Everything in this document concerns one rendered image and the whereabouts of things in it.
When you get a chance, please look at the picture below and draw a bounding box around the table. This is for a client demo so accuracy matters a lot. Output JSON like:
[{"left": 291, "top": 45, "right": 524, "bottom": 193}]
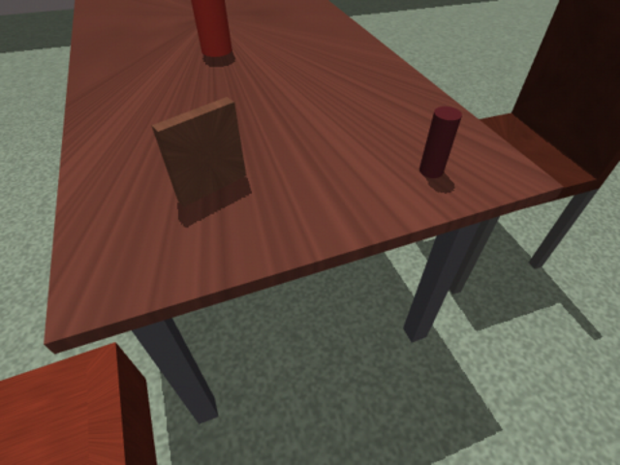
[{"left": 44, "top": 0, "right": 564, "bottom": 424}]

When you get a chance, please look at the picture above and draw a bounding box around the chair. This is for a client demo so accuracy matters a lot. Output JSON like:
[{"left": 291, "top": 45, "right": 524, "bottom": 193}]
[{"left": 449, "top": 0, "right": 620, "bottom": 295}]

